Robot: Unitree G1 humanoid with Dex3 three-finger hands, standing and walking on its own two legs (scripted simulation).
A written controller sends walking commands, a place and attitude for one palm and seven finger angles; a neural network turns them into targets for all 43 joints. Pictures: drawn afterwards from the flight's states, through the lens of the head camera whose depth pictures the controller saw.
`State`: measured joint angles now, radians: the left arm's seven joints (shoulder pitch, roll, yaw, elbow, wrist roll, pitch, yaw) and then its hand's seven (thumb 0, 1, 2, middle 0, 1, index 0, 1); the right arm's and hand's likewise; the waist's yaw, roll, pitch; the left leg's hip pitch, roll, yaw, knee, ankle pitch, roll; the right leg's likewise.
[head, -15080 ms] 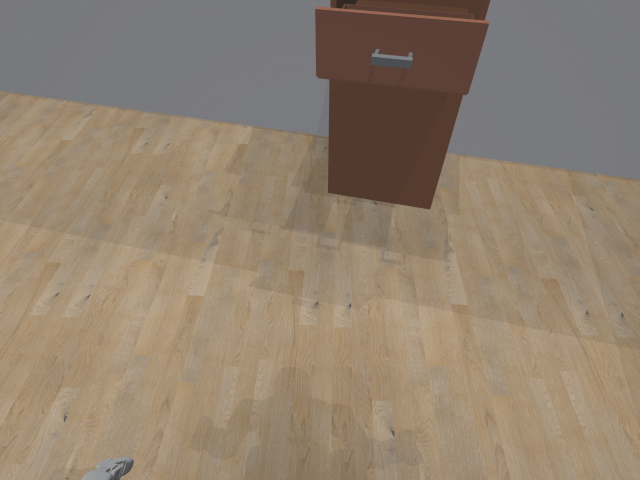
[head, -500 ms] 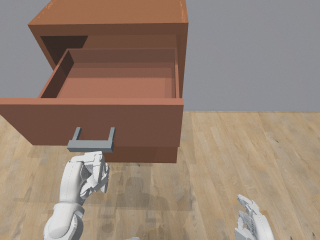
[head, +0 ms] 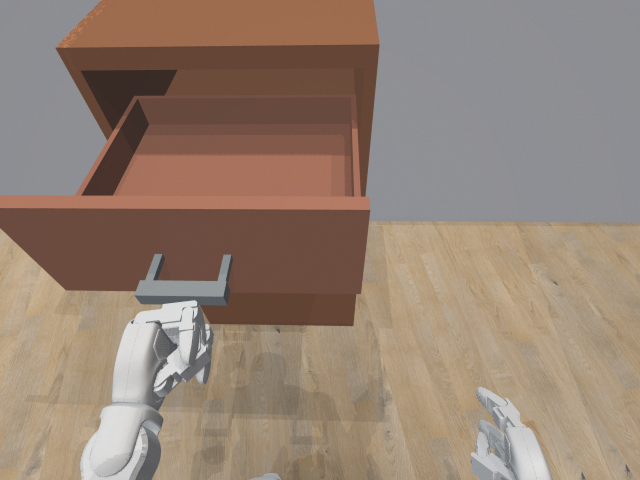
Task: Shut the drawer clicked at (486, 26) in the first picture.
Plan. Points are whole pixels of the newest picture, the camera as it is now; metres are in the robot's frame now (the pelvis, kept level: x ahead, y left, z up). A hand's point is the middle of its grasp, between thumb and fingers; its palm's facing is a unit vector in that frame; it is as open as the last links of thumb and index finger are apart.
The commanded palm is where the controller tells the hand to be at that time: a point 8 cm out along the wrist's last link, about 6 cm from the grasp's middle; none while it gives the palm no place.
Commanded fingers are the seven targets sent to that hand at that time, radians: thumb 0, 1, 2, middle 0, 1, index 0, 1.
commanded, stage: push the drawer shut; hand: left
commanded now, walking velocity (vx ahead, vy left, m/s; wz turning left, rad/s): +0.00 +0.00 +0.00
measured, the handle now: (187, 277) +0.34 +0.18 +0.07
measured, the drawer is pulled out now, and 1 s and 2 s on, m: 0.29 0.20 0.09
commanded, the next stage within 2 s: none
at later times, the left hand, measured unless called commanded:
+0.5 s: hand (212, 324) +0.28 +0.14 +0.07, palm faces +0.00 -1.00 -0.04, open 2.8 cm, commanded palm +0.28 +0.19 +0.07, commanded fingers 0.00 0.90 0.90 -1.40 -1.60 -1.40 -1.60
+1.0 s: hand (228, 272) +0.35 +0.14 +0.07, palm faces +0.00 -1.00 -0.04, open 2.9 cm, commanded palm +0.34 +0.19 +0.07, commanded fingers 0.00 0.90 0.90 -1.40 -1.60 -1.40 -1.60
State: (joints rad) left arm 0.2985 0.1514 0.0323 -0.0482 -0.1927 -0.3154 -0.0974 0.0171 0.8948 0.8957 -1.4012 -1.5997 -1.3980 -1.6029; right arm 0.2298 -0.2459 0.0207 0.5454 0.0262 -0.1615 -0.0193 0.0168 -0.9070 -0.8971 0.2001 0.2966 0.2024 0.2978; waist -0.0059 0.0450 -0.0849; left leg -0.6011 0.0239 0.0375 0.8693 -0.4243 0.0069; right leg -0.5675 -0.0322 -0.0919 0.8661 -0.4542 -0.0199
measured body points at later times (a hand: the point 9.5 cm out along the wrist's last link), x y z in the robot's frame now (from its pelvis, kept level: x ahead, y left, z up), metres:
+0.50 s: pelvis -0.02 +0.00 +0.00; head +0.03 -0.02 +0.45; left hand +0.27 +0.19 +0.07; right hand +0.16 -0.23 -0.10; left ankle +0.01 +0.11 -0.70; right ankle -0.01 -0.10 -0.70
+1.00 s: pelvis -0.03 +0.00 +0.00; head +0.03 -0.01 +0.45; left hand +0.34 +0.19 +0.07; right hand +0.09 -0.25 -0.11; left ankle +0.01 +0.11 -0.70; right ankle -0.01 -0.10 -0.70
